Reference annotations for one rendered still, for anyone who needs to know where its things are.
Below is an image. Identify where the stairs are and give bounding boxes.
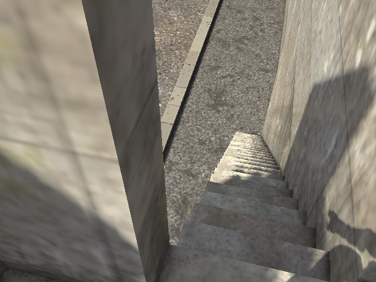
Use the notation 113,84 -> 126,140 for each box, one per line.
177,132 -> 330,282

